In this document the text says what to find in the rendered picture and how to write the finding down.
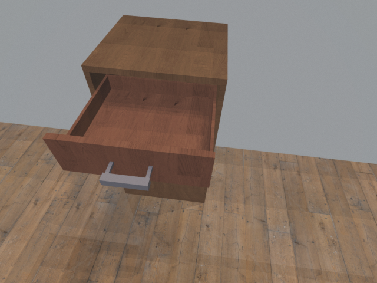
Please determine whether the drawer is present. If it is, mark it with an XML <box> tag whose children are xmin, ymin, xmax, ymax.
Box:
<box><xmin>42</xmin><ymin>74</ymin><xmax>217</xmax><ymax>188</ymax></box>

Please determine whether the handle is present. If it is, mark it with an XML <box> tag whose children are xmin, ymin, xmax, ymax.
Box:
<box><xmin>99</xmin><ymin>161</ymin><xmax>153</xmax><ymax>191</ymax></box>

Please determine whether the cabinet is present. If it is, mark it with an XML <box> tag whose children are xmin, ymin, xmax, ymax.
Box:
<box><xmin>81</xmin><ymin>15</ymin><xmax>228</xmax><ymax>203</ymax></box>

